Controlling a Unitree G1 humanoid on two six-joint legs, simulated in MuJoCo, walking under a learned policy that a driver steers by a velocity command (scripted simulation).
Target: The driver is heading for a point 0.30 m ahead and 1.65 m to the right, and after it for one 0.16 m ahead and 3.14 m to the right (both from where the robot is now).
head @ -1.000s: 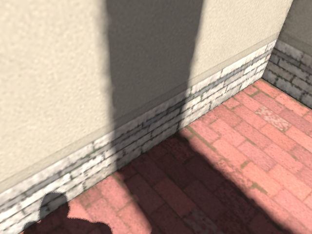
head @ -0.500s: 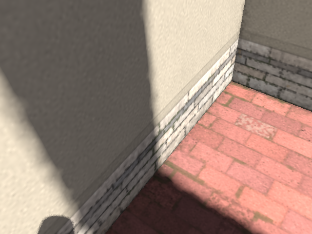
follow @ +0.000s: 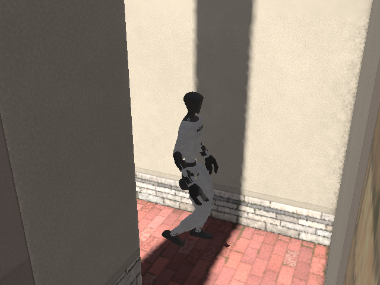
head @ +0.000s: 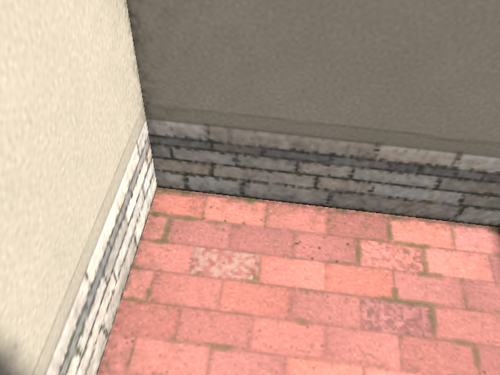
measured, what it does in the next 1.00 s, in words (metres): walks ahead, turning right: right foot, then left foot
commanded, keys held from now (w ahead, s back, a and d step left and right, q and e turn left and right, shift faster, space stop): w+e+shift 0.40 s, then w+shift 0.50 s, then w+e+shift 0.10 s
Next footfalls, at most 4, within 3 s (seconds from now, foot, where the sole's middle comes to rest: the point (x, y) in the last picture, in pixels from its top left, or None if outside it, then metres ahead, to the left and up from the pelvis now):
0.32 right None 0.47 -0.16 -0.77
0.60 left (300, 288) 0.74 -0.13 -0.77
0.92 right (432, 339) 0.60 -0.49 -0.77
1.12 left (373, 301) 0.71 -0.34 -0.77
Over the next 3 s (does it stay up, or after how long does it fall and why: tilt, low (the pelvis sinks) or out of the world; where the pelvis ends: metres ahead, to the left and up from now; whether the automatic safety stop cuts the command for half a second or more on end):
stays up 0.38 -1.53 0.45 its command is cut before an obstacle after 0.3 s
